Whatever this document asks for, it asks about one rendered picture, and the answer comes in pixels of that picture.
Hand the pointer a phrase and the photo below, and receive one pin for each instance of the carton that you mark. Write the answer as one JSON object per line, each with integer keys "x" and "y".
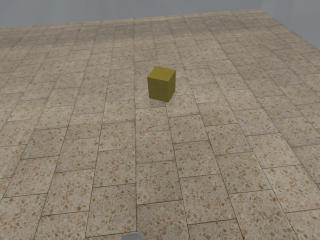
{"x": 161, "y": 83}

